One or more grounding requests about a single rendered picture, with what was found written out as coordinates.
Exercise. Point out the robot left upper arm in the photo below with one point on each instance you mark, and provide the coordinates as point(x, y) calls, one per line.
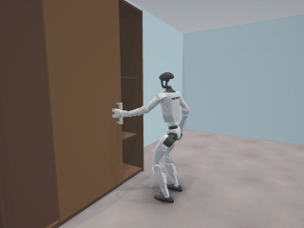
point(159, 99)

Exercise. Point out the robot right foot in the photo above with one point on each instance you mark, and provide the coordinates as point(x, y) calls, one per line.
point(172, 187)

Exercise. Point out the left robot forearm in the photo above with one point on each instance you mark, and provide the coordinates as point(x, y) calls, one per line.
point(135, 112)

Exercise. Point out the handle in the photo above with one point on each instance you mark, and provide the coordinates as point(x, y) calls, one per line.
point(121, 120)

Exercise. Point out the right robot forearm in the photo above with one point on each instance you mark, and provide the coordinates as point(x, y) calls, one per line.
point(183, 120)

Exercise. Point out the robot left hand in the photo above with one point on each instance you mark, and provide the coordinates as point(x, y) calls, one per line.
point(117, 113)

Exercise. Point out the robot right upper arm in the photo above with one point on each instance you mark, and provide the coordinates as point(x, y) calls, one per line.
point(185, 108)

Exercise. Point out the wardrobe door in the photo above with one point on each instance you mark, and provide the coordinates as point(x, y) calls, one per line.
point(83, 64)
point(26, 152)

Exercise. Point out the left robot thigh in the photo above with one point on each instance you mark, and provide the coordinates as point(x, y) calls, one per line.
point(166, 140)

